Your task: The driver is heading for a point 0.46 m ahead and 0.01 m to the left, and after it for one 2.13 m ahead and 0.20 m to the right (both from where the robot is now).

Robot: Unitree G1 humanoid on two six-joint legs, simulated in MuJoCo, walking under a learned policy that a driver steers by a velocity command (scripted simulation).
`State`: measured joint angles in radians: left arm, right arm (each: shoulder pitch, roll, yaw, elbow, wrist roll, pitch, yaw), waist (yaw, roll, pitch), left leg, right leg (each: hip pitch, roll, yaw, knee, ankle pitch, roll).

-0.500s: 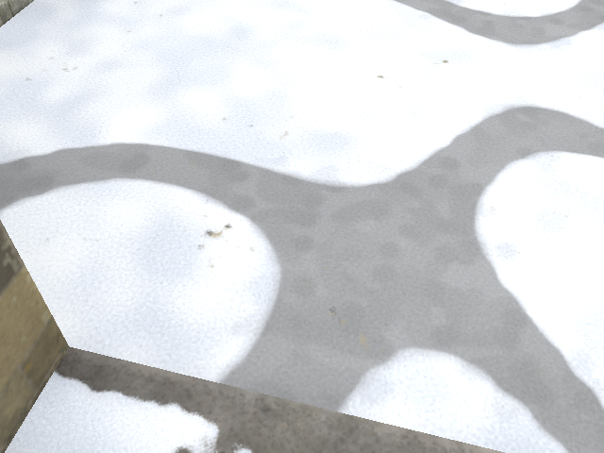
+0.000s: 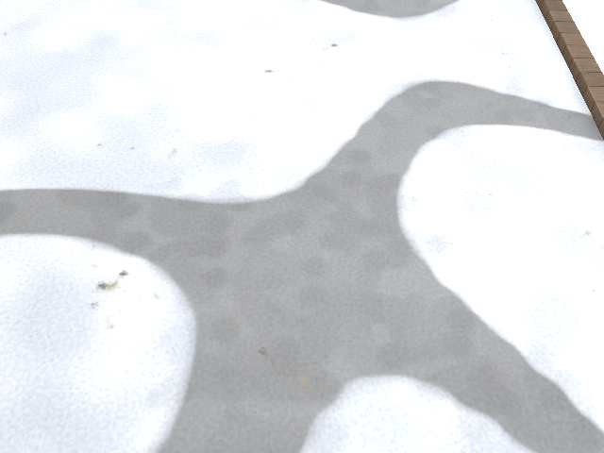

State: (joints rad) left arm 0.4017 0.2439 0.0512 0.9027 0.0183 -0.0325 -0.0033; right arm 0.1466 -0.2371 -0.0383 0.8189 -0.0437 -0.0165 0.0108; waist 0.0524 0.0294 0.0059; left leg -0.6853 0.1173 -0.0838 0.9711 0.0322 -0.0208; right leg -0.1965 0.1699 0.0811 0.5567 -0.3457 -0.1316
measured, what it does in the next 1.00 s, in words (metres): goes down, turning right: left foot 0.15 m lower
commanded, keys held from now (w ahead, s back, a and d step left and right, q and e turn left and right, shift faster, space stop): w+e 0.12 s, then w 0.24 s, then w+e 0.34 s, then w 0.30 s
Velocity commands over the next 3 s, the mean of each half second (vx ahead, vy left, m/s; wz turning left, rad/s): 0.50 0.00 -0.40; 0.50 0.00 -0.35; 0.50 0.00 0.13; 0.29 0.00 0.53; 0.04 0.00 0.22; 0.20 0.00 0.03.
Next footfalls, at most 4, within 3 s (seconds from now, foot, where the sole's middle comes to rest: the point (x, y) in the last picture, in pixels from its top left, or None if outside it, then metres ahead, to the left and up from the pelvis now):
0.28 left None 0.33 0.22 -0.91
1.02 right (374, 431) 0.70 -0.13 -1.06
1.52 left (339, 341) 0.98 -0.03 -1.06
2.00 right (396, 296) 1.15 -0.22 -1.06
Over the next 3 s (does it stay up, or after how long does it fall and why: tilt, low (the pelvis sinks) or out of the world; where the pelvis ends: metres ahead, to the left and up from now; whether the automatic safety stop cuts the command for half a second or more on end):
stays up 1.13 -0.16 -0.28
